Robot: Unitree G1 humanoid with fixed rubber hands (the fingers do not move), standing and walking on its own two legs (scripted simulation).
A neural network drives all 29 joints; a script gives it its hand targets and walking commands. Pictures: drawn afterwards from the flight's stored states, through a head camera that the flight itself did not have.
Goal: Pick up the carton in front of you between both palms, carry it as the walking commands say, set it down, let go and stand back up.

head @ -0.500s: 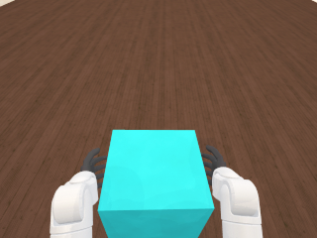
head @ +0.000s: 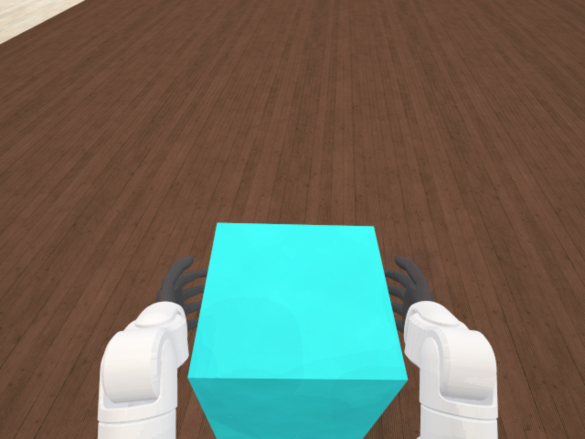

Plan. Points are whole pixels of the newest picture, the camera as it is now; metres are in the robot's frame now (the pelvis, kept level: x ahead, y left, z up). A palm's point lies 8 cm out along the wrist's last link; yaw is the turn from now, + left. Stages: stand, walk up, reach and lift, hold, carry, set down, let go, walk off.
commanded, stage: carry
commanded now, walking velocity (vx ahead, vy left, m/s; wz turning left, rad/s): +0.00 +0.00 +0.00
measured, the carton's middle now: (292, 337) +0.28 +0.00 +0.01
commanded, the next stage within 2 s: none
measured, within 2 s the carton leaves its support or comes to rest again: neither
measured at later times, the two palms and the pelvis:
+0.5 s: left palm (192, 203) +0.48 +0.16 +0.08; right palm (373, 201) +0.47 -0.14 +0.09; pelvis +0.21 +0.02 +0.01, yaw -3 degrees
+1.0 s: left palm (214, 208) +0.49 +0.13 +0.06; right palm (387, 211) +0.48 -0.17 +0.06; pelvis +0.23 -0.01 +0.01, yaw -3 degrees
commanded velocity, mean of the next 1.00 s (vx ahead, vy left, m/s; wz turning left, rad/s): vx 0.00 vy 0.00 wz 0.00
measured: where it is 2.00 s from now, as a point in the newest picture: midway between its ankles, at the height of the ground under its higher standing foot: outside the picture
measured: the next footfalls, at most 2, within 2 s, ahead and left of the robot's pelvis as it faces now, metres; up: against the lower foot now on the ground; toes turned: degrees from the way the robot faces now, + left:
left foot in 0.30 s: +0.28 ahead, +0.13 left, +0.00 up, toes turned -16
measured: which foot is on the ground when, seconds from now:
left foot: up 0.00-0.28, down 0.30-1.00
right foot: down 0.00-1.00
